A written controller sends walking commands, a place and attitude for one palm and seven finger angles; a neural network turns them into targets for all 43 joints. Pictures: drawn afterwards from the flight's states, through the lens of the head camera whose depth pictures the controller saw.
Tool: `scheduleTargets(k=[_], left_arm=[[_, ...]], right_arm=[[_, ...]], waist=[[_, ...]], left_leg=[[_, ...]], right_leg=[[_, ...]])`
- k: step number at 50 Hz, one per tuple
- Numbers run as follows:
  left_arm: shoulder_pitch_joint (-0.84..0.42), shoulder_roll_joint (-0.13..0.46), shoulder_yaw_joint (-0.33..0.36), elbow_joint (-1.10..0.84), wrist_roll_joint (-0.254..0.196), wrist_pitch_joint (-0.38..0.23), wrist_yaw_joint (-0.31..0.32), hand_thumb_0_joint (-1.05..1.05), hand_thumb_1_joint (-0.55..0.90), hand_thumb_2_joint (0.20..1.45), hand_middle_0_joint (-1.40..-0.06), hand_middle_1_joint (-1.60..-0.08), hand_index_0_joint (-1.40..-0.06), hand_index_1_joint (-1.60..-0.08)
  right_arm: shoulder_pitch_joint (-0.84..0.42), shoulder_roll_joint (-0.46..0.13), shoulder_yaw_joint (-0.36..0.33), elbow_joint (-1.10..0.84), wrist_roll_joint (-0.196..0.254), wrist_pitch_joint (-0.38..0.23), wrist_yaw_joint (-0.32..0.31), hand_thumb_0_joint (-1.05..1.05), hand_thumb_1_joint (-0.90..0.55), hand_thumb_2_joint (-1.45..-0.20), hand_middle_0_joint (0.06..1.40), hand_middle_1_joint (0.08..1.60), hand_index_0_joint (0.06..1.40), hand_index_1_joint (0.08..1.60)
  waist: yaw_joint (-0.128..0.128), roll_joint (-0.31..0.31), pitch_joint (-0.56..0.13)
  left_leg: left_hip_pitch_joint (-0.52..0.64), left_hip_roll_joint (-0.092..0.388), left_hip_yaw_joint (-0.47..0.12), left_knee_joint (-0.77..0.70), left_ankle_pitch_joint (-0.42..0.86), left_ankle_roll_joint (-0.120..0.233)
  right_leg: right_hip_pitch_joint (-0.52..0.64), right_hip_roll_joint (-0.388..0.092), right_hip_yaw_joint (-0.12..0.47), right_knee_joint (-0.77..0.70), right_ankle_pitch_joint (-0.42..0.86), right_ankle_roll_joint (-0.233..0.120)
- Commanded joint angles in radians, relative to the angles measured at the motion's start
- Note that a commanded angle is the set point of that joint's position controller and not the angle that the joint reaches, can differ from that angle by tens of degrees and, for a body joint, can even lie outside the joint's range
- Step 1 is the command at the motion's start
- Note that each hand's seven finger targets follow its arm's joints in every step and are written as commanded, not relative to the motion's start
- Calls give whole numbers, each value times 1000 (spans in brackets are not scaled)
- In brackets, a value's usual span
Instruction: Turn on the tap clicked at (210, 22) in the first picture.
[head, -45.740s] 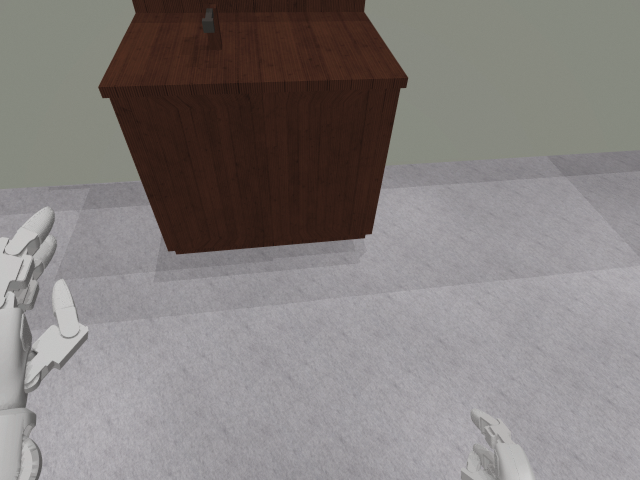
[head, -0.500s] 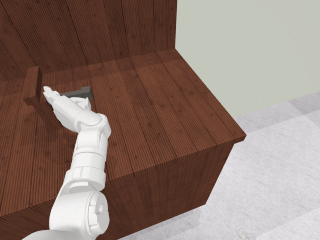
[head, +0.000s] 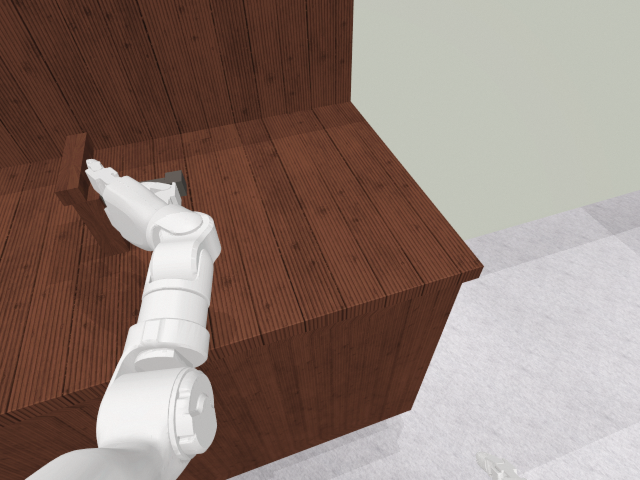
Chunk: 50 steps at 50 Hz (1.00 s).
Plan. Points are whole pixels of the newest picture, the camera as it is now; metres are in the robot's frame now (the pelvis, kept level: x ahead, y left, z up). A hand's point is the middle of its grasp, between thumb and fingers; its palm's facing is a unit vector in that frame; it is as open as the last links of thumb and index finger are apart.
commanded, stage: lift the hand up off the lever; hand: left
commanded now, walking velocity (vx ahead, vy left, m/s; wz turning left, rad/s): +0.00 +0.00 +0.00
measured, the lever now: (176, 184) +0.51 +0.24 +0.11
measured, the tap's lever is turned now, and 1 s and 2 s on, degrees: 86 86 86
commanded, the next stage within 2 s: draw the hand back beside the body in 0.98 s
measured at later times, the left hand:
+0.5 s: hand (169, 182) +0.43 +0.20 +0.17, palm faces +0.82 -0.56 -0.09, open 7.8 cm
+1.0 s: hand (167, 176) +0.43 +0.20 +0.18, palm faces +0.80 -0.60 -0.06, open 7.8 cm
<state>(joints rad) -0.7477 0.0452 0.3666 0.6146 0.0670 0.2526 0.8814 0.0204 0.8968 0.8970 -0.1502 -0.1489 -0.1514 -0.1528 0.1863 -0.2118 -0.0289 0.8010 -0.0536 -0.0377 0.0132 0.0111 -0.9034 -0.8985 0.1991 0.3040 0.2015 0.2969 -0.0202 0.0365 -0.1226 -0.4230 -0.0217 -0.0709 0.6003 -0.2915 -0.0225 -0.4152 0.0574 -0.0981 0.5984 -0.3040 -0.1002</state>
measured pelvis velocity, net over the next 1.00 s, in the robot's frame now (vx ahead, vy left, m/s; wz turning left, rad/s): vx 0.01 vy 0.00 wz -0.01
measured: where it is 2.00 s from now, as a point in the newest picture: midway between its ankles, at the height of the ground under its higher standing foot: outside the picture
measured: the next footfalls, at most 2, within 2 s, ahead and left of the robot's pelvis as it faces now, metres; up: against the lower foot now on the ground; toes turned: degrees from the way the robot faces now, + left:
none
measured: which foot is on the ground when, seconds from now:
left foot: down 0.00-1.00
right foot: down 0.00-1.00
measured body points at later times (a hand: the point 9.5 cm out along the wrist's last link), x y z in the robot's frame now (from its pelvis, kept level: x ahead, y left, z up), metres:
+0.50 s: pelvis -0.01 -0.01 +0.00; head +0.00 -0.04 +0.45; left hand +0.38 +0.23 +0.18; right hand +0.11 -0.26 -0.13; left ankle +0.01 +0.14 -0.73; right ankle +0.00 -0.05 -0.73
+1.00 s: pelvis +0.01 +0.00 +0.01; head +0.00 -0.02 +0.46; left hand +0.39 +0.23 +0.19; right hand +0.16 -0.23 -0.11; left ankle +0.01 +0.14 -0.73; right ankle +0.00 -0.05 -0.73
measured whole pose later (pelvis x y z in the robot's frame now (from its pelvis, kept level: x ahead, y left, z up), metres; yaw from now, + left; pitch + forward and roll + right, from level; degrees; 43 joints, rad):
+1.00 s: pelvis +0.01 +0.00 +0.01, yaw -1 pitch +4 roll +1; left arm -0.72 0.04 0.34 0.50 0.02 0.35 0.83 0.02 0.90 0.90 -0.15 -0.15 -0.15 -0.15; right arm 0.16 -0.22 -0.02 0.80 -0.02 -0.05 -0.01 0.01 -0.90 -0.90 0.20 0.30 0.20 0.30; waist 0.01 0.04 -0.11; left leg -0.32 -0.02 -0.05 0.51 -0.26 -0.02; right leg -0.33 0.06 -0.08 0.53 -0.28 -0.09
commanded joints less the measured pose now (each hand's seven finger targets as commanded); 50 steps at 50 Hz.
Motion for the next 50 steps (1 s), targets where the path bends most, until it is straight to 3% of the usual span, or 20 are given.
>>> scheduleTargets(k=[1, 3, 5, 8, 9, 13, 18, 20, 23, 24, 25, 28, 29, 35, 38, 42, 43, 46, 48, 50], left_arm=[[-478, 179, -45, -219, 28, -47, -3, 0, 900, 900, -150, -150, -150, -150], [-472, 238, -1, -196, 25, -40, -7, 0, 900, 900, -150, -150, -150, -150], [-490, 196, -38, -210, 20, -35, -12, 0, 900, 900, -150, -150, -150, -150], [-502, 271, 12, -181, 25, -31, -10, 0, 900, 900, -150, -150, -150, -150], [-539, 224, -36, -192, 25, -31, -12, 0, 900, 900, -150, -150, -150, -150], [-535, 278, 12, -183, 29, -37, -9, 0, 900, 900, -150, -150, -150, -150], [-494, 285, 22, -182, 18, -23, -20, 0, 900, 900, -150, -150, -150, -150], [-491, 270, 12, -202, 6, -22, -23, 0, 900, 900, -150, -150, -150, -150], [-493, 273, 10, -219, 11, -13, -26, 0, 900, 900, -150, -150, -150, -150], [-514, 237, -26, -233, 7, -12, -28, 0, 900, 900, -150, -150, -150, -150], [-520, 253, -12, -216, 8, -10, -27, 0, 900, 900, -150, -150, -150, -150], [-527, 295, 18, -241, 8, -9, -26, 0, 900, 900, -150, -150, -150, -150], [-543, 243, -26, -264, 8, -8, -28, 0, 900, 900, -150, -150, -150, -150], [-510, 256, -8, -241, -5, 20, -33, 0, 900, 900, -150, -150, -150, -150], [-524, 250, -14, -263, 3, 26, -34, 0, 900, 900, -150, -150, -150, -150], [-488, 197, -48, -281, -5, 36, -36, 0, 900, 900, -150, -150, -150, -150], [-455, 213, -30, -289, -5, 35, -39, 0, 900, 900, -150, -150, -150, -150], [-430, 147, -81, -326, -18, 45, -43, 0, 900, 900, -150, -150, -150, -150], [-423, 203, -32, -324, -25, 47, -43, 0, 900, 900, -150, -150, -150, -150], [-422, 186, -47, -367, -27, 47, -42, 0, 900, 900, -150, -150, -150, -150]], right_arm=[[-75, -114, -29, -123, 6, -50, -12, 0, -900, -900, 200, 300, 200, 300], [-78, -123, -32, -117, 10, -49, -21, 0, -900, -900, 200, 300, 200, 300], [-84, -117, -28, -122, 12, -55, -20, 0, -900, -900, 200, 300, 200, 300], [-83, -125, -29, -111, 13, -57, -30, 0, -900, -900, 200, 300, 200, 300], [-88, -121, -25, -114, 13, -61, -28, 0, -900, -900, 200, 300, 200, 300], [-72, -126, -30, -109, 11, -67, -30, 0, -900, -900, 200, 300, 200, 300], [-73, -127, -31, -116, 17, -65, -32, 0, -900, -900, 200, 300, 200, 300], [-75, -125, -28, -125, 20, -68, -32, 0, -900, -900, 200, 300, 200, 300], [-84, -126, -31, -120, 21, -69, -35, 0, -900, -900, 200, 300, 200, 300], [-88, -123, -26, -124, 21, -74, -32, 0, -900, -900, 200, 300, 200, 300], [-82, -124, -26, -120, 22, -76, -32, 0, -900, -900, 200, 300, 200, 300], [-94, -126, -29, -119, 21, -75, -38, 0, -900, -900, 200, 300, 200, 300], [-99, -119, -26, -124, 22, -77, -34, 0, -900, -900, 200, 300, 200, 300], [-104, -120, -24, -125, 27, -74, -36, 0, -900, -900, 200, 300, 200, 300], [-111, -120, -25, -123, 25, -69, -37, 0, -900, -900, 200, 300, 200, 300], [-112, -116, -25, -131, 27, -71, -29, 0, -900, -900, 200, 300, 200, 300], [-118, -118, -29, -133, 27, -65, -30, 0, -900, -900, 200, 300, 200, 300], [-131, -110, -25, -141, 29, -64, -22, 0, -900, -900, 200, 300, 200, 300], [-137, -117, -26, -135, 31, -56, -28, 0, -900, -900, 200, 300, 200, 300], [-151, -109, -22, -144, 32, -52, -28, 0, -900, -900, 200, 300, 200, 300]], waist=[[-8, -75, -294], [-4, -86, -278], [-11, -72, -269], [-6, -83, -253], [-20, -69, -250], [-5, -56, -287], [2, -57, -289], [-3, -93, -291], [2, -64, -280], [-9, -63, -270], [-9, -95, -263], [5, -68, -279], [-2, -46, -285], [7, -90, -278], [16, -54, -289], [15, -86, -296], [30, -45, -301], [26, -68, -283], [36, -97, -271], [39, -91, -287]], left_leg=[[55, -9, 55, -39, 215, 36], [40, -10, 52, -47, 186, 40], [44, -12, 60, -50, 178, 41], [22, -12, 54, -56, 140, 45], [28, -12, 58, -58, 135, 45], [36, -14, 56, -59, 143, 46], [38, -11, 60, -65, 158, 45], [40, -10, 66, -67, 162, 47], [57, -9, 63, -75, 167, 47], [66, -8, 67, -75, 168, 48], [59, -8, 64, -76, 157, 48], [68, -11, 64, -80, 162, 48], [86, -9, 68, -81, 181, 46], [90, -9, 71, -91, 187, 44], [121, -8, 69, -97, 230, 41], [141, -5, 74, -93, 271, 37], [161, -3, 71, -98, 297, 35], [171, -2, 72, -95, 319, 32], [166, -2, 67, -104, 317, 32], [171, -2, 74, -104, 328, 30]], right_leg=[[219, -81, 76, -108, 314, 98], [224, -86, 85, -122, 288, 102], [216, -89, 90, -130, 285, 105], [213, -90, 104, -147, 223, 108], [197, -91, 104, -149, 207, 108], [215, -88, 104, -139, 224, 106], [240, -94, 107, -141, 271, 111], [251, -97, 110, -144, 291, 119], [240, -91, 102, -147, 272, 110], [226, -91, 100, -150, 267, 111], [224, -91, 101, -155, 246, 113], [239, -90, 106, -155, 249, 110], [233, -89, 99, -147, 267, 105], [250, -90, 96, -155, 279, 110], [253, -81, 79, -142, 308, 97], [265, -81, 72, -134, 367, 100], [264, -74, 64, -127, 365, 90], [271, -77, 62, -130, 403, 93], [283, -78, 61, -136, 403, 94], [298, -81, 64, -135, 418, 95]])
